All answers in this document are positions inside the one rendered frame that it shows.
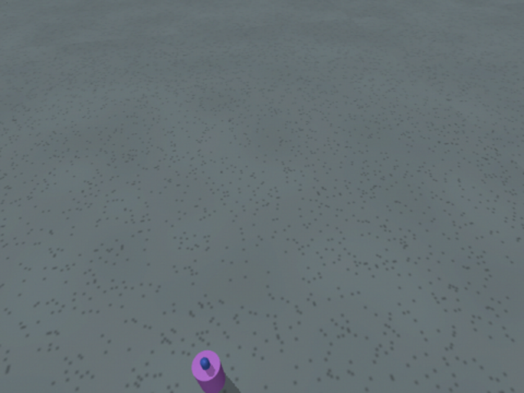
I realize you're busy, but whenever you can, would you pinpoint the bottle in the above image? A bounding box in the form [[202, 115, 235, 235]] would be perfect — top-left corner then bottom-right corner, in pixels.
[[192, 350, 225, 393]]

